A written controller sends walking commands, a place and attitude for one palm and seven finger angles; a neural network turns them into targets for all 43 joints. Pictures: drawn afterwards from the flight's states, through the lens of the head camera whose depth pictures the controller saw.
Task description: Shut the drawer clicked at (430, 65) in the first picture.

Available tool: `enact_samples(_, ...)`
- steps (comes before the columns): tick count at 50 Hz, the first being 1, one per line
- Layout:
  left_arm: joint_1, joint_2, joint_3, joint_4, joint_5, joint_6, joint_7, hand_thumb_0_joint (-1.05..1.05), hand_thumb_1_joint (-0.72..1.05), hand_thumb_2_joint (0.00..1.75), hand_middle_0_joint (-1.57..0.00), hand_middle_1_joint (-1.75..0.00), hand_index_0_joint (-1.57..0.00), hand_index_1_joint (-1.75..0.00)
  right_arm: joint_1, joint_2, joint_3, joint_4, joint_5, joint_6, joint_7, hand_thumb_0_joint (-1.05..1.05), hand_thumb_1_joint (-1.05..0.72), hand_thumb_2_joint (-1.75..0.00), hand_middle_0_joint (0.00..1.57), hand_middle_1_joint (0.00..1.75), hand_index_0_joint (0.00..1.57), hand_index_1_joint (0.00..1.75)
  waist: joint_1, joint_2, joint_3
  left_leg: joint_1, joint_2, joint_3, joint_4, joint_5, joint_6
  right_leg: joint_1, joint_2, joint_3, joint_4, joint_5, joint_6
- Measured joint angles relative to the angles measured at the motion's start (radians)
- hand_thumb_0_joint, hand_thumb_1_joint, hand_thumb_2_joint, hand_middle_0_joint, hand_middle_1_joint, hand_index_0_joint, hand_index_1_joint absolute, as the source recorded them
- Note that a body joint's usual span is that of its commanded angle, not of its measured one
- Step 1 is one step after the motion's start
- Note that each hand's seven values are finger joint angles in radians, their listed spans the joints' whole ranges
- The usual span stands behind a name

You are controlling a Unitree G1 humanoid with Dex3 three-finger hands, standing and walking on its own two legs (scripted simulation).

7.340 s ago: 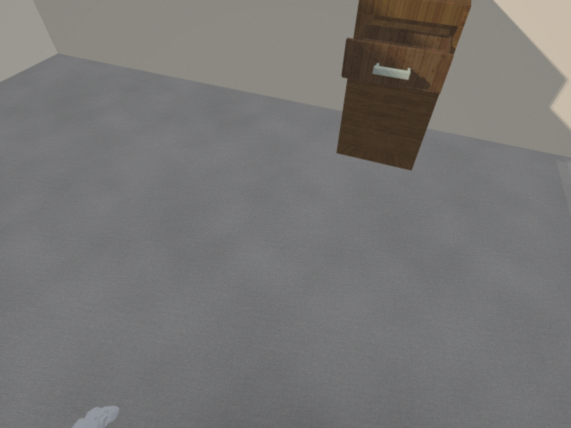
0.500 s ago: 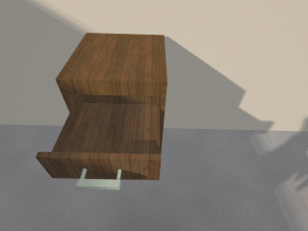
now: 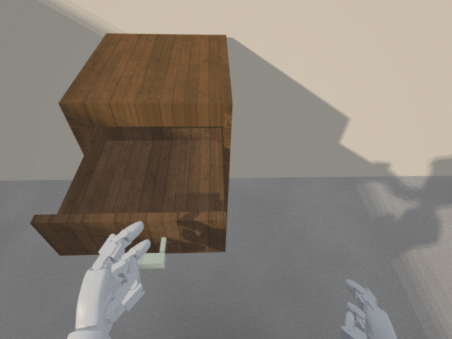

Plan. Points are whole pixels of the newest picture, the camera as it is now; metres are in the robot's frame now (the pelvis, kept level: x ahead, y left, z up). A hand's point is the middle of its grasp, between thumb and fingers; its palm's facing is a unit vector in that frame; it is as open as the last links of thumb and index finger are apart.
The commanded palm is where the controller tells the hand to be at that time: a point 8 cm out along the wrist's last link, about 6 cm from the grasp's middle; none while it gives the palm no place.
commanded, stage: raise the hand and make a fist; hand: left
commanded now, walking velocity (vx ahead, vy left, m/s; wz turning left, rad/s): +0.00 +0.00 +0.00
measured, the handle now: (134, 251) +0.31 +0.20 -0.06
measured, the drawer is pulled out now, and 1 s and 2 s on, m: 0.30 0.30 0.30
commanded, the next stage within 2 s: bring the fist close to the handle in 1.60 s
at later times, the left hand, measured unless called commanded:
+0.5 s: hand (150, 320) +0.17 +0.13 -0.02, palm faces -0.05 -1.00 -0.01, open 4.0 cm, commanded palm +0.11 +0.21 +0.00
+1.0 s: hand (124, 334) +0.14 +0.15 +0.03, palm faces +0.05 -1.00 +0.00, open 3.1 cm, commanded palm +0.09 +0.20 +0.03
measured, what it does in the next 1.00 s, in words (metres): stands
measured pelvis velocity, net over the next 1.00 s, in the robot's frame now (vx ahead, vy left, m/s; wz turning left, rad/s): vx -0.02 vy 0.00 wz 0.03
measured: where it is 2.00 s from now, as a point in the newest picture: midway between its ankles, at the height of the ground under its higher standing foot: outside the picture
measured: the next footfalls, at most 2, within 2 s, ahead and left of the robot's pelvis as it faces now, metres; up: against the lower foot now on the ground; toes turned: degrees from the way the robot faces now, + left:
none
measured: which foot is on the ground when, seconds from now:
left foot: down 0.00-1.00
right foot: down 0.00-1.00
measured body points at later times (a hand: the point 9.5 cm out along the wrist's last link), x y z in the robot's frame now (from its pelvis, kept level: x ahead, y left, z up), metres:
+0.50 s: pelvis -0.03 -0.05 -0.06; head +0.03 -0.06 +0.39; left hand +0.17 +0.18 -0.01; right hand +0.15 -0.26 -0.15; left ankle +0.01 +0.09 -0.70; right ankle +0.01 -0.11 -0.70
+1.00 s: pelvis -0.02 +0.00 -0.04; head +0.02 +0.00 +0.40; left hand +0.13 +0.20 +0.04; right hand +0.22 -0.21 -0.09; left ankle +0.01 +0.10 -0.70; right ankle +0.01 -0.10 -0.70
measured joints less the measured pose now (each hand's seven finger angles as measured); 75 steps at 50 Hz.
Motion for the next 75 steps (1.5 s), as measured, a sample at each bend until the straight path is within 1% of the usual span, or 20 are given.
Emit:
enact_samples(3, 0.068, -0.007, 0.006, 0.018, 0.01, -0.114, -0.104, 0.0, 0.92, 0.9, -0.39, -0.51, -0.39, -0.51, -0.059, 0.007, -0.02, -0.092, -0.001, 0.018, 0.02, 0.02, -0.91, -0.9, 0.2, 0.3, 0.2, 0.3, 0.015, -0.042, -0.001, -0.108, 0.018, -0.009, 0.124, -0.046, -0.012, -0.106, 0.01, -0.008, 0.121, -0.048, -0.019)
enact_samples(8, 0.194, 0.056, 0.053, 0.001, 0.016, -0.114, -0.086, 0.01, 0.9, 0.9, -0.49, -0.62, -0.49, -0.61, -0.116, -0.01, -0.035, -0.198, -0.002, 0.055, 0.002, 0.01, -0.91, -0.9, 0.2, 0.3, 0.2, 0.3, 0.075, -0.049, 0.01, -0.268, 0.035, -0.055, 0.296, -0.101, -0.038, -0.243, 0.016, -0.054, 0.275, -0.109, -0.05)
enact_samples(12, 0.212, 0.091, 0.121, -0.093, -0.045, -0.195, -0.067, 0.02, 0.9, 0.9, -0.57, -0.71, -0.57, -0.7, -0.126, -0.006, -0.01, -0.194, -0.003, 0.037, -0.022, 0.01, -0.91, -0.9, 0.2, 0.3, 0.2, 0.3, 0.116, -0.005, -0.007, -0.373, 0.043, -0.11, 0.397, -0.126, -0.053, -0.317, 0.021, -0.107, 0.347, -0.138, -0.071)
enact_samples(15, 0.13, 0.09, 0.128, -0.139, -0.103, -0.257, -0.139, 0.02, 0.9, 0.9, -0.62, -0.77, -0.62, -0.76, -0.125, 0.01, 0.035, -0.155, 0.008, 0.007, -0.035, 0.01, -0.9, -0.9, 0.2, 0.3, 0.2, 0.3, 0.122, 0.033, -0.004, -0.421, 0.047, -0.139, 0.446, -0.135, -0.054, -0.349, 0.025, -0.135, 0.38, -0.148, -0.079)
enact_samples(17, 0.052, 0.095, 0.11, -0.136, -0.12, -0.231, -0.212, 0.02, 0.9, 0.9, -0.66, -0.81, -0.66, -0.81, -0.114, 0.029, 0.068, -0.133, 0.021, 0.002, -0.043, 0.01, -0.9, -0.9, 0.2, 0.3, 0.21, 0.3, 0.112, 0.048, 0.003, -0.437, 0.05, -0.144, 0.459, -0.136, -0.05, -0.363, 0.028, -0.14, 0.39, -0.149, -0.08)
enact_samples(18, 0.014, 0.103, 0.099, -0.126, -0.12, -0.19, -0.246, 0.01, 0.9, 0.9, -0.68, -0.83, -0.68, -0.83, -0.104, 0.04, 0.082, -0.126, 0.028, 0.006, -0.049, 0.01, -0.9, -0.9, 0.2, 0.3, 0.21, 0.3, 0.102, 0.052, 0.007, -0.439, 0.05, -0.143, 0.458, -0.134, -0.048, -0.367, 0.029, -0.139, 0.392, -0.148, -0.081)
enact_samples(21, -0.059, 0.136, 0.081, -0.082, -0.111, 0.001, -0.305, 0.01, 0.9, 0.9, -0.74, -0.9, -0.74, -0.89, -0.06, 0.066, 0.105, -0.117, 0.045, 0.043, -0.061, 0.01, -0.9, -0.9, 0.21, 0.3, 0.21, 0.3, 0.06, 0.056, 0.022, -0.414, 0.051, -0.13, 0.428, -0.122, -0.051, -0.354, 0.029, -0.125, 0.376, -0.139, -0.08)
enact_samples(23, -0.053, 0.143, 0.09, -0.079, -0.115, 0.121, -0.282, 0.01, 0.9, 0.9, -0.78, -0.94, -0.78, -0.94, -0.024, 0.075, 0.101, -0.116, 0.051, 0.075, -0.068, 0.01, -0.9, -0.9, 0.21, 0.3, 0.21, 0.3, 0.029, 0.052, 0.03, -0.377, 0.05, -0.115, 0.389, -0.111, -0.056, -0.328, 0.03, -0.11, 0.35, -0.132, -0.077)
enact_samples(25, -0.012, 0.131, 0.117, -0.096, -0.123, 0.172, -0.219, 0.01, 0.9, 0.9, -0.82, -0.99, -0.82, -0.98, 0.013, 0.074, 0.082, -0.108, 0.05, 0.094, -0.072, 0.01, -0.9, -0.9, 0.21, 0.3, 0.21, 0.3, 0.01, 0.048, 0.03, -0.338, 0.052, -0.102, 0.349, -0.103, -0.062, -0.298, 0.034, -0.095, 0.317, -0.122, -0.076)
enact_samples(27, 0.044, 0.11, 0.152, -0.124, -0.127, 0.155, -0.148, 0.01, 0.89, 0.9, -0.86, -1.03, -0.86, -1.02, 0.046, 0.066, 0.052, -0.094, 0.048, 0.102, -0.072, 0.02, -0.9, -0.9, 0.21, 0.3, 0.21, 0.3, 0.007, 0.043, 0.025, -0.303, 0.052, -0.093, 0.315, -0.098, -0.066, -0.271, 0.039, -0.082, 0.287, -0.114, -0.075)
enact_samples(30, 0.125, 0.094, 0.195, -0.157, -0.11, 0.058, -0.09, 0.02, 0.9, 0.9, -0.92, -1.09, -0.92, -1.09, 0.077, 0.043, 0.008, -0.067, 0.042, 0.099, -0.069, 0.02, -0.9, -0.9, 0.21, 0.3, 0.21, 0.3, 0.019, 0.034, 0.01, -0.278, 0.044, -0.09, 0.283, -0.095, -0.064, -0.253, 0.04, -0.067, 0.261, -0.108, -0.069)
enact_samples(34, 0.192, 0.095, 0.184, -0.143, -0.108, -0.068, -0.141, 0.01, 0.9, 0.9, -1.0, -1.18, -1.0, -1.17, 0.068, -0.004, -0.02, -0.049, 0.043, 0.071, -0.064, 0.02, -0.9, -0.9, 0.2, 0.3, 0.2, 0.3, 0.026, 0.045, 0.008, -0.291, 0.031, -0.099, 0.284, -0.095, -0.057, -0.258, 0.03, -0.071, 0.257, -0.109, -0.056)
enact_samples(37, 0.214, 0.082, 0.129, -0.124, -0.121, -0.098, -0.213, 0.01, 0.9, 0.9, -1.06, -1.25, -1.06, -1.24, 0.034, -0.023, -0.025, -0.062, 0.049, 0.038, -0.069, 0.02, -0.9, -0.9, 0.2, 0.3, 0.2, 0.3, 0.031, 0.048, 0.02, -0.308, 0.025, -0.098, 0.296, -0.096, -0.048, -0.27, 0.024, -0.071, 0.263, -0.106, -0.049)
enact_samples(40, 0.226, 0.075, 0.078, -0.142, -0.107, -0.095, -0.228, 0.01, 0.9, 0.9, -1.12, -1.31, -1.12, -1.31, 0.005, -0.019, -0.024, -0.087, 0.045, 0.012, -0.072, 0.02, -0.9, -0.9, 0.2, 0.3, 0.2, 0.3, 0.042, 0.042, 0.019, -0.319, 0.025, -0.095, 0.309, -0.1, -0.038, -0.278, 0.023, -0.068, 0.266, -0.103, -0.044)
enact_samples(46, 0.217, 0.061, 0.043, -0.255, -0.07, -0.088, -0.127, 0.02, 0.89, 0.9, -1.25, -1.44, -1.24, -1.44, -0.039, 0.026, 0.007, -0.146, 0.03, 0.02, -0.055, 0.01, -0.9, -0.9, 0.2, 0.3, 0.2, 0.3, 0.06, 0.037, 0.001, -0.307, 0.021, -0.095, 0.324, -0.112, -0.022, -0.256, 0.021, -0.068, 0.262, -0.103, -0.03)
enact_samples(57, 0.283, 0.047, -0.098, -0.374, 0.024, 0.088, -0.052, 0.01, 0.9, 0.9, -1.37, -1.58, -1.37, -1.58, -0.019, 0.067, 0.088, -0.271, 0.023, 0.105, -0.024, 0.01, -0.9, -0.9, 0.21, 0.3, 0.21, 0.3, 0.065, 0.045, -0.011, -0.257, 0.009, -0.081, 0.3, -0.114, 0.006, -0.201, 0.011, -0.053, 0.224, -0.092, -0.001)
enact_samples(62, 0.341, 0.044, -0.106, -0.454, 0.037, 0.064, 0.013, 0.01, 0.9, 0.9, -1.39, -1.6, -1.39, -1.59, 0.017, 0.056, 0.083, -0.29, 0.015, 0.128, -0.011, 0.01, -0.9, -0.9, 0.21, 0.3, 0.21, 0.3, 0.069, 0.048, -0.01, -0.263, 0.009, -0.078, 0.316, -0.125, 0.012, -0.205, 0.01, -0.051, 0.233, -0.098, 0.006)
enact_samples(66, 0.351, 0.027, -0.125, -0.48, 0.052, 0.037, 0.027, 0.01, 0.9, 0.9, -1.39, -1.6, -1.39, -1.6, 0.034, 0.038, 0.078, -0.289, 0.014, 0.141, -0.003, 0.01, -0.9, -0.9, 0.21, 0.3, 0.21, 0.3, 0.063, 0.055, -0.008, -0.287, 0.007, -0.078, 0.338, -0.134, 0.016, -0.227, 0.007, -0.05, 0.254, -0.107, 0.009)
enact_samples(71, 0.345, 0.032, -0.164, -0.475, 0.082, 0.063, 0.024, 0.01, 0.9, 0.9, -1.39, -1.6, -1.39, -1.6, 0.051, 0.029, 0.068, -0.297, 0.017, 0.165, -0.006, 0.01, -0.9, -0.9, 0.21, 0.3, 0.21, 0.3, 0.051, 0.054, -0.005, -0.313, 0.007, -0.071, 0.358, -0.143, 0.017, -0.259, 0.006, -0.043, 0.281, -0.117, 0.009)
enact_samples(75, 0.353, 0.055, -0.149, -0.483, 0.082, 0.08, 0.049, 0.01, 0.9, 0.9, -1.39, -1.6, -1.39, -1.6, 0.066, 0.038, 0.057, -0.301, 0.019, 0.186, -0.013, 0.01, -0.9, -0.9, 0.21, 0.3, 0.21, 0.3, 0.049, 0.05, -0.012, -0.314, 0.012, -0.065, 0.358, -0.148, 0.013, -0.267, 0.01, -0.037, 0.286, -0.122, 0.005)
